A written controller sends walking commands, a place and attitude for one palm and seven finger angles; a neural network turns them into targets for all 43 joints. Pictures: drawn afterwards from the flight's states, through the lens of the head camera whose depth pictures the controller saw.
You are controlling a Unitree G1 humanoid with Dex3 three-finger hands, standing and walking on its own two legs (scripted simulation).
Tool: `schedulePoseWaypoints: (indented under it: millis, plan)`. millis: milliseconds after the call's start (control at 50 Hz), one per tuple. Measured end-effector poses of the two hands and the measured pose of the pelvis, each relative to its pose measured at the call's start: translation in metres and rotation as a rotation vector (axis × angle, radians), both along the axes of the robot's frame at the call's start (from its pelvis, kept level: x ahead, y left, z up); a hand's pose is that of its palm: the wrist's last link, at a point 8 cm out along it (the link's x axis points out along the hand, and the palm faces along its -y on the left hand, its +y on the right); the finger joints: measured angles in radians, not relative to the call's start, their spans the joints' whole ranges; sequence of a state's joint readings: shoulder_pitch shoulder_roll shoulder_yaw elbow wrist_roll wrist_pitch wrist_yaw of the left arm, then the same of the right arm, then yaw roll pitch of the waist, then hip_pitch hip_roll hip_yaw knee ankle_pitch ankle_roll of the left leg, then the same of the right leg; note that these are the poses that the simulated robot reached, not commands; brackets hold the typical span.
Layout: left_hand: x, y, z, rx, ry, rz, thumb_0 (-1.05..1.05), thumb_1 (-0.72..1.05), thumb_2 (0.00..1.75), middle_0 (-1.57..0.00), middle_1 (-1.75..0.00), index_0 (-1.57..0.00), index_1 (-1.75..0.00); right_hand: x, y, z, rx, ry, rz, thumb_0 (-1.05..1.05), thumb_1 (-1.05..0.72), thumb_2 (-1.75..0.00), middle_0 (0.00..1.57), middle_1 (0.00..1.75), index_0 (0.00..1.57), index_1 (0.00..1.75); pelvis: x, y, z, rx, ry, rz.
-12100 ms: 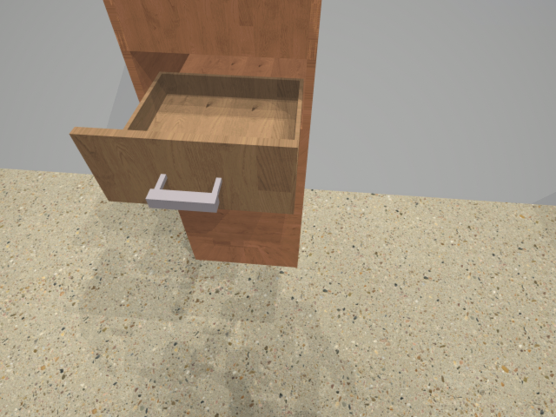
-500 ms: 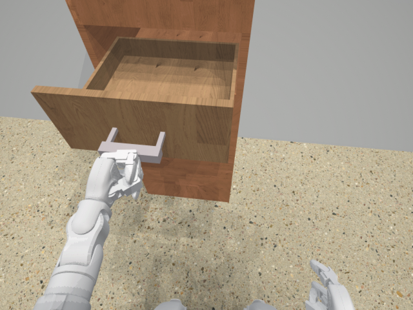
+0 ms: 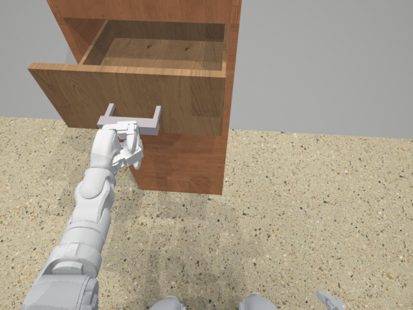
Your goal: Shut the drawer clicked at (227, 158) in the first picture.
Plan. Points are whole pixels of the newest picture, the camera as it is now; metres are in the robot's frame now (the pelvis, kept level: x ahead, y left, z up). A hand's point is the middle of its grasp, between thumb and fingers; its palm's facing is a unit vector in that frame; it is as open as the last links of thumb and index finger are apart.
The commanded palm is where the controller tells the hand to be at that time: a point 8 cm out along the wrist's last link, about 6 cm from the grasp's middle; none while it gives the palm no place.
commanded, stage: push the drawer shut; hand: left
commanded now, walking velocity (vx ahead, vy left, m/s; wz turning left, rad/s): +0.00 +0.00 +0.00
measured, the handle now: (131, 117) +0.48 +0.17 +0.08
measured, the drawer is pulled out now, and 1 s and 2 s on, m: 0.19 0.08 0.00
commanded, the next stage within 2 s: pull the fist back off the drawer in 1.92 s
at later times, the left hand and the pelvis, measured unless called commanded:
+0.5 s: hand (147, 130) +0.45 +0.13 +0.07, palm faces -0.05 -1.00 -0.05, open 3.1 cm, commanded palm +0.46 +0.18 +0.08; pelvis +0.00 -0.01 -0.01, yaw -1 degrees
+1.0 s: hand (150, 109) +0.51 +0.13 +0.07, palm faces -0.06 -1.00 -0.04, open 3.1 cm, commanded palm +0.52 +0.18 +0.08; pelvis +0.00 +0.00 -0.02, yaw -1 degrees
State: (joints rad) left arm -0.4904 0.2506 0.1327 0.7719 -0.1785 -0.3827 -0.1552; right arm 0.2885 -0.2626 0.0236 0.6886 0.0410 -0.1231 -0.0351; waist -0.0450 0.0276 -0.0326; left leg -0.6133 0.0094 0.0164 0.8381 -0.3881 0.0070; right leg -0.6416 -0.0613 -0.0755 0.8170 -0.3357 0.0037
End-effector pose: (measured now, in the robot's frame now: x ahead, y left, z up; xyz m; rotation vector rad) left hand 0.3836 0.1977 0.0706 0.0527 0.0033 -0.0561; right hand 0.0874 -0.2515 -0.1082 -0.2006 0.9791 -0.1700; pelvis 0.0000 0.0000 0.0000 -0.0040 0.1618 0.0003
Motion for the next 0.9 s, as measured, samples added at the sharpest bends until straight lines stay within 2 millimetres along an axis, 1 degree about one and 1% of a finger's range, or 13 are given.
schedulePoseWaypoints:
  millis: [180,320,560,900]
  plan:
    - [0.021,-0.005,0.001,0.001,0.003,0.002,-0.03,0.82,1.02,-1.40,-1.60,-1.40,-1.60,-0.008,-0.002,-0.003,0.003,0.039,-0.016,0.01,-0.90,-0.90,0.21,0.30,0.21,0.30,0.001,-0.002,-0.001,0.000,0.016,-0.006]
    - [0.036,-0.008,0.003,0.000,0.004,0.002,-0.01,0.83,1.02,-1.40,-1.60,-1.40,-1.60,-0.019,-0.006,-0.006,-0.001,0.075,-0.031,0.01,-0.90,-0.90,0.21,0.30,0.21,0.30,0.002,-0.003,-0.002,-0.001,0.032,-0.008]
    - [0.055,-0.011,0.003,-0.002,0.004,0.003,0.00,0.85,1.04,-1.40,-1.60,-1.40,-1.60,-0.043,-0.013,-0.010,-0.012,0.147,-0.054,0.01,-0.90,-0.90,0.21,0.30,0.21,0.30,-0.001,-0.006,-0.006,-0.002,0.061,-0.009]
    - [0.096,-0.008,0.005,-0.004,0.022,-0.009,0.00,0.80,1.01,-1.40,-1.60,-1.40,-1.60,-0.085,-0.017,-0.011,-0.048,0.243,-0.103,0.01,-0.90,-0.90,0.21,0.30,0.21,0.30,-0.005,-0.003,-0.014,-0.014,0.128,-0.016]
